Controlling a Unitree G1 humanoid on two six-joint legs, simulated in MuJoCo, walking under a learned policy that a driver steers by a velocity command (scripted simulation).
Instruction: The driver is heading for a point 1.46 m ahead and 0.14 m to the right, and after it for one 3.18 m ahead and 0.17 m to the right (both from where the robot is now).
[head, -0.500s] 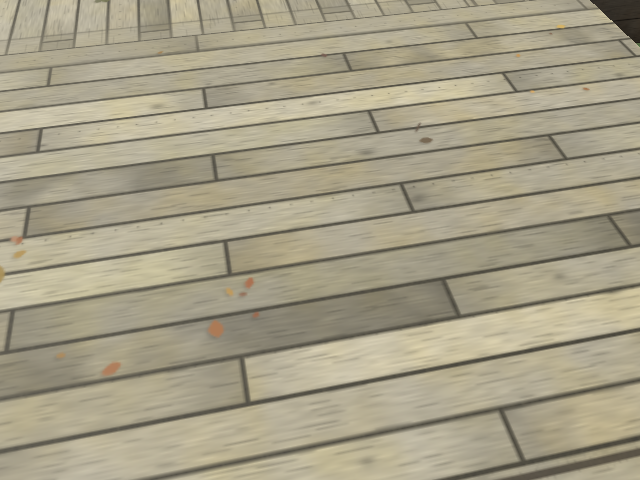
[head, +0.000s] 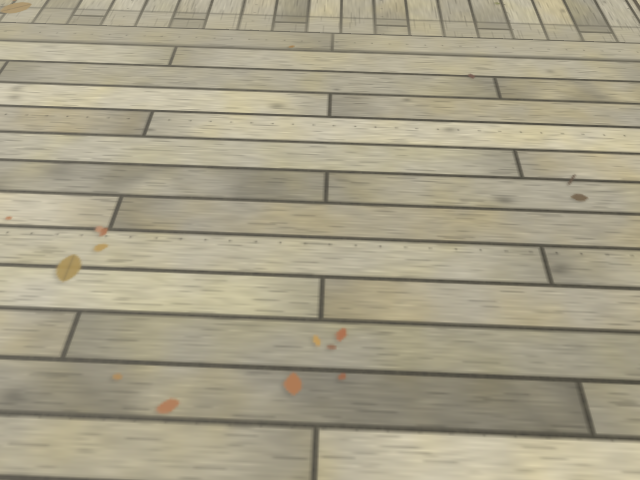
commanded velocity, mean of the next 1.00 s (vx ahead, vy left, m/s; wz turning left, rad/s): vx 0.50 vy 0.00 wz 0.00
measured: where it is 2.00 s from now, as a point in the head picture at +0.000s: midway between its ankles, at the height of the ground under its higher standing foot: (349, 263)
